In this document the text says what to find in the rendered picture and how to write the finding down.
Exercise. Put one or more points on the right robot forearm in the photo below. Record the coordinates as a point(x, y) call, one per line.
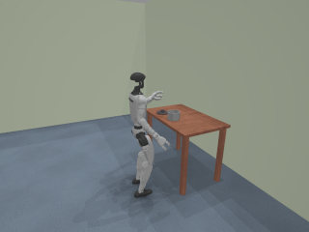
point(146, 127)

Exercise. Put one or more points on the right robot upper arm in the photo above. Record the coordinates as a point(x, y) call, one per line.
point(142, 103)

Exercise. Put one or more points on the robot right hand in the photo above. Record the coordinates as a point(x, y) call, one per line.
point(161, 141)

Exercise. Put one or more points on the left robot forearm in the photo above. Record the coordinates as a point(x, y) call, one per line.
point(149, 99)

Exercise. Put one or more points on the robot left thigh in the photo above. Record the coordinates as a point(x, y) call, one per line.
point(141, 155)

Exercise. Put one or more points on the right robot shin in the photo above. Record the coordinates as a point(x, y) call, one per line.
point(145, 174)

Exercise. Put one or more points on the lid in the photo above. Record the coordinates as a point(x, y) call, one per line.
point(162, 112)

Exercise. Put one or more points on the table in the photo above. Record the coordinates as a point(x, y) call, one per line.
point(191, 123)

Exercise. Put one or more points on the pot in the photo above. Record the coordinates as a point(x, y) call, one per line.
point(173, 115)

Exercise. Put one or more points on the robot left hand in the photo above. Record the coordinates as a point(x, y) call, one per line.
point(157, 97)

